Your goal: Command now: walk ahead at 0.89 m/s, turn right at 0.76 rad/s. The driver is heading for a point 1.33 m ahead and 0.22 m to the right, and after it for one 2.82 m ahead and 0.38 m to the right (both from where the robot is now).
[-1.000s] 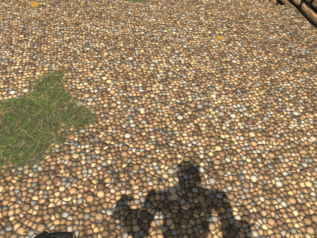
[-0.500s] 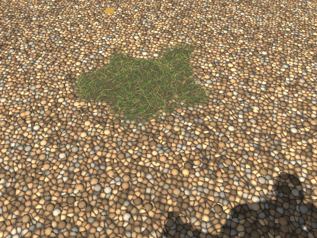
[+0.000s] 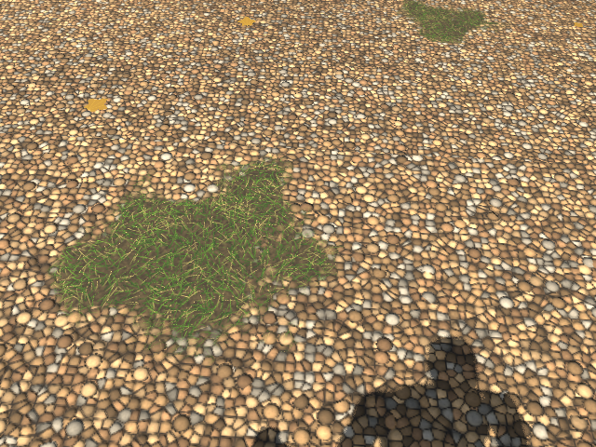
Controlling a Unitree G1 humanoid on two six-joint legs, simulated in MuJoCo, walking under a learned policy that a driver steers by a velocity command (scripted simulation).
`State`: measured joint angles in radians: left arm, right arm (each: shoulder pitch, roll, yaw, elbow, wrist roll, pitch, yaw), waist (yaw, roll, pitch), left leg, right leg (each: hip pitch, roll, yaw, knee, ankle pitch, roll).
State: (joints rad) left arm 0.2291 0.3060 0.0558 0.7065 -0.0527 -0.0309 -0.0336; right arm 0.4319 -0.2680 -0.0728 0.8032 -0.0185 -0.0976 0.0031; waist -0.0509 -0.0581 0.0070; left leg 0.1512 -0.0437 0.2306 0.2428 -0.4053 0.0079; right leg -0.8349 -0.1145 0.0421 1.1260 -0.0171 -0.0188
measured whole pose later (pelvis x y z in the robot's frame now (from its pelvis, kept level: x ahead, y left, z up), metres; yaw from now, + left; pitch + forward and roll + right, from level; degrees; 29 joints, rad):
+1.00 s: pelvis +0.37 -0.01 +0.01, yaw -12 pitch +1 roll -1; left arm 0.14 0.29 0.07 0.75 0.00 0.00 0.01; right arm 0.21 -0.33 -0.10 0.61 0.03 0.06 -0.04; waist -0.01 0.04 0.07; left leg -0.41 -0.16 -0.32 0.53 -0.23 -0.01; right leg -0.24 0.09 0.12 0.46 -0.22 -0.01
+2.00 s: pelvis +0.75 -0.02 -0.01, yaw -22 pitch -2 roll +0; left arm 0.32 0.32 0.08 0.70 -0.02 -0.05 -0.05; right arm 0.22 -0.26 -0.01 0.67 0.03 -0.15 0.00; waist 0.02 0.00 0.08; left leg -0.31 0.01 -0.10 1.41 -0.36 0.04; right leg -0.39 0.16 -0.04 0.66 -0.25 -0.18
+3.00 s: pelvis +1.46 -0.38 -0.02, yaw -16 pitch +0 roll -4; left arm 0.43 0.31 0.09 0.83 -0.01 -0.13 0.02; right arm 0.15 -0.38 -0.10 0.63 0.02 -0.04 0.06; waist 0.08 0.05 0.02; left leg -0.73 0.08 -0.04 0.85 0.29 0.09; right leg -0.05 0.00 -0.14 0.58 -0.52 0.03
